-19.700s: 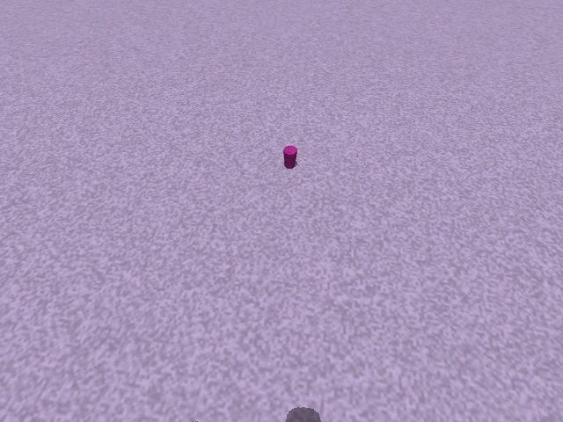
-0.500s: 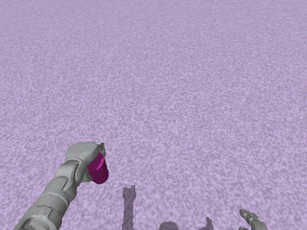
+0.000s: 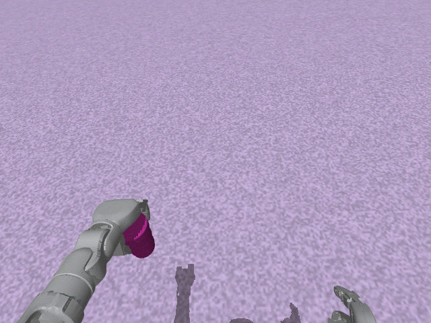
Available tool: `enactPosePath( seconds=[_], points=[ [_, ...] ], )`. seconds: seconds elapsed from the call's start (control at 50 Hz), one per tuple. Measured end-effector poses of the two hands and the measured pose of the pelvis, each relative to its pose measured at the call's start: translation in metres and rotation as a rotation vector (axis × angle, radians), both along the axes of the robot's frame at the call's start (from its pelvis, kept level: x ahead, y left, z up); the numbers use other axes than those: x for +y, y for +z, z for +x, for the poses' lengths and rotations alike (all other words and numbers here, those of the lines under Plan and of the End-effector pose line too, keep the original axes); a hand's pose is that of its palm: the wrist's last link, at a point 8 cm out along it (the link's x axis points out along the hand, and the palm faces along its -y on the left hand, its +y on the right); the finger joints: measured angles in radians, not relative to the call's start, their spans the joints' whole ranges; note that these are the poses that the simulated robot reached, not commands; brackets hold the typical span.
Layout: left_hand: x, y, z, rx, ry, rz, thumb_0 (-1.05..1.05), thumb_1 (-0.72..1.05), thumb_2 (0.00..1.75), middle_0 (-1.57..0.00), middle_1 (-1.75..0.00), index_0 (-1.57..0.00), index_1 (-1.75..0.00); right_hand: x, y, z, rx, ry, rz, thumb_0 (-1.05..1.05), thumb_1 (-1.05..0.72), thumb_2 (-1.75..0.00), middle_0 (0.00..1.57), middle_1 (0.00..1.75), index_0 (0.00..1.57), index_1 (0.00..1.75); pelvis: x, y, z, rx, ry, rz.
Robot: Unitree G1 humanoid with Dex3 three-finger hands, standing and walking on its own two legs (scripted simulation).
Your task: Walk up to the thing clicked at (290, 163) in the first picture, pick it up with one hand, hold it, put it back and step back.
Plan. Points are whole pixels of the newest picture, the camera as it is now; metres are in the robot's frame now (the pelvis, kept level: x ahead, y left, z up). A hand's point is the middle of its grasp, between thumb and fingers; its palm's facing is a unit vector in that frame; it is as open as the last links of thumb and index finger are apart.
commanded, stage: hold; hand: left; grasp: from above
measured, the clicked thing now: (137, 237) +0.31 +0.21 -0.08
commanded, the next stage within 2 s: crouch in 0.58 s
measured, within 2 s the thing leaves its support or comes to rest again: neither
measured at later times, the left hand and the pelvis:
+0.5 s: hand (122, 233) +0.30 +0.23 -0.03, palm faces -0.46 -0.05 -0.89, open 9.8 cm; pelvis +0.01 +0.00 +0.00, yaw +0 degrees
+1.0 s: hand (127, 243) +0.29 +0.23 -0.08, palm faces -0.48 -0.04 -0.87, open 9.8 cm; pelvis +0.01 +0.00 +0.00, yaw +1 degrees
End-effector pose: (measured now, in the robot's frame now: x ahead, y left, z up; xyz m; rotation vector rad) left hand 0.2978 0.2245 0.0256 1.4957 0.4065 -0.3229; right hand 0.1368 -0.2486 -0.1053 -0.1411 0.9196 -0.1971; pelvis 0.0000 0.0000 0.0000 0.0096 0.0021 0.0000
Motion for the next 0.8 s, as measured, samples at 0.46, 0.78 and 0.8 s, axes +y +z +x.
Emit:
enactPosePath(
  seconds=[0.46, 0.78, 0.8],
  points=[
    [0.003, -0.002, 0.003, 0.011, -0.003, 0.0, 0.0, 0.05, 0.71, -0.73, -1.01, -0.51, -0.86, 0.006, 0.003, 0.012, 0.004, 0.016, -0.001, 0.01, -0.92, -0.9, 0.2, 0.3, 0.2, 0.3, 0.002, 0.003, 0.006, -0.002, 0.002, -0.001],
    [0.002, -0.004, 0.008, 0.022, -0.004, -0.006, 0.0, 0.06, 0.69, -0.72, -1.04, -0.51, -0.87, 0.001, 0.003, 0.01, 0.019, -0.007, 0.001, 0.01, -0.91, -0.9, 0.2, 0.3, 0.2, 0.3, 0.001, 0.003, 0.012, 0.002, 0.0, -0.002],
    [0.002, -0.005, 0.008, 0.024, -0.005, -0.006, 0.0, 0.06, 0.69, -0.71, -1.04, -0.5, -0.87, 0.0, 0.003, 0.01, 0.02, -0.006, -0.001, 0.01, -0.91, -0.9, 0.2, 0.3, 0.2, 0.3, 0.001, 0.003, 0.012, 0.004, 0.001, -0.002]
  ],
)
